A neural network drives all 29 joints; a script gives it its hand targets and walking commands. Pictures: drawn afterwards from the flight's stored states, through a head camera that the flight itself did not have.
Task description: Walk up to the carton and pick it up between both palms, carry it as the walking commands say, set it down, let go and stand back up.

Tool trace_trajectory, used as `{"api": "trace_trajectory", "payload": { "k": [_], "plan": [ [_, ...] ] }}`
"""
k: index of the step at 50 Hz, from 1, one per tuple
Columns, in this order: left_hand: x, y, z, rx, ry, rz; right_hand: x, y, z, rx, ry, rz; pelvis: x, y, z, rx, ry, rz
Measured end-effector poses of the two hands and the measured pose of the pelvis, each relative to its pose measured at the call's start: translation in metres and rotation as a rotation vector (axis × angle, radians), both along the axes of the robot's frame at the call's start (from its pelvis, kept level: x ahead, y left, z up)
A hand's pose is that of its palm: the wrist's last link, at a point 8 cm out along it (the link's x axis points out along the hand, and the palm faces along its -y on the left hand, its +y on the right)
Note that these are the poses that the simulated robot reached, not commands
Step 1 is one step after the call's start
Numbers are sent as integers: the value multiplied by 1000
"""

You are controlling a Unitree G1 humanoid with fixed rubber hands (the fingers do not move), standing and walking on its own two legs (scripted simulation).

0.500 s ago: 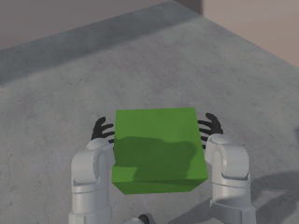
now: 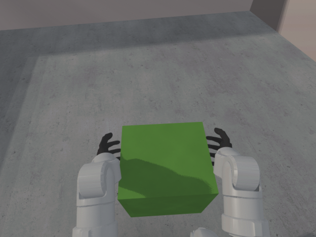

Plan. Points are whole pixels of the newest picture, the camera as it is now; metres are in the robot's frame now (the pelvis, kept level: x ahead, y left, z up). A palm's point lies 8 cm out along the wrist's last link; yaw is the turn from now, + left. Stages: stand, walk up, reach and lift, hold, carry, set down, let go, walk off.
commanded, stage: carry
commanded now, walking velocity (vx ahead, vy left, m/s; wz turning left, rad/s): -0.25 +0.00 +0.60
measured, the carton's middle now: (164, 172) +0.31 +0.01 -0.02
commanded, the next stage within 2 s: none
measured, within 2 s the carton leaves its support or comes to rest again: neither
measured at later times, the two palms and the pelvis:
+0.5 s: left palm out of the picture +0.07 +0.21 +0.08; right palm out of the picture +0.14 -0.06 +0.08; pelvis -0.19 +0.00 -0.01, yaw +18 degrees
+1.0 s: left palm out of the picture -0.17 +0.19 +0.10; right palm out of the picture -0.03 -0.05 +0.08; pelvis -0.36 -0.08 +0.01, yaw +34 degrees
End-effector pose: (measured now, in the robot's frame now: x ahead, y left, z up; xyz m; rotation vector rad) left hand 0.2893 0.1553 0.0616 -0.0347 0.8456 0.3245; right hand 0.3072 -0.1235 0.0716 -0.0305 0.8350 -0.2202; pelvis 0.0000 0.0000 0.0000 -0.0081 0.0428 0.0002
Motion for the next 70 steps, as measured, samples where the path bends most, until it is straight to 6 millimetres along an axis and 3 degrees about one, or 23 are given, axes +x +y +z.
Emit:
{"api": "trace_trajectory", "payload": {
  "k": [5, 9, 14, 19, 24, 29, 32, 35, 40, 48, 54, 59, 64, 67, 70],
  "plan": [
    [-44, 16, 18, 19, -64, 96, -23, 18, 8, 32, -63, 84, -39, -4, -1, -2, 14, 52],
    [-77, 11, 29, 65, -77, 101, -53, 13, 7, 77, -77, 92, -70, -11, -1, -13, 11, 106],
    [-117, 4, 35, 84, -21, 77, -97, 6, 9, 73, -24, 88, -104, -14, 12, 60, -7, 162],
    [-149, 12, 38, 67, -53, 86, -128, 14, 17, 78, -55, 74, -140, -11, 10, 87, -8, 227],
    [-200, 45, 22, 55, -82, 134, -161, 50, 12, 67, -84, 122, -183, 3, -6, 65, 4, 304],
    [-286, 81, -6, 10, -1, 293, -205, 98, -7, -1, -6, 305, -227, 0, -6, 39, 6, 365],
    [-334, 91, -8, 3, 29, 399, -227, 120, -11, -7, 25, 410, -248, -8, -2, 23, 3, 403],
    [-369, 94, 2, 18, -4, 479, -244, 133, -5, 18, -6, 481, -269, -18, -2, 15, 4, 437],
    [-404, 82, 22, 54, -62, 532, -271, 125, 5, 59, -62, 529, -298, -40, -4, 4, 19, 492],
    [-450, 38, 35, 96, 7, 473, -326, 77, 7, 78, -5, 502, -344, -73, 10, 63, 11, 576],
    [-492, 31, 37, 84, -41, 493, -362, 73, 17, 95, -44, 491, -386, -89, 7, 85, 13, 647],
    [-557, 39, 19, 67, -69, 560, -410, 93, 10, 78, -71, 559, -431, -97, -10, 56, 19, 722],
    [-649, 34, -7, 3, 4, 726, -468, 117, -8, -7, -4, 747, -468, -121, -7, 26, 9, 784],
    [-694, 22, -7, -1, 24, 825, -496, 124, -11, -8, 18, 843, -485, -139, -3, 14, 4, 827],
    [-725, 10, 5, 27, -9, 899, -516, 126, -5, 27, -11, 910, -500, -158, -3, 7, 4, 864]
  ]
}}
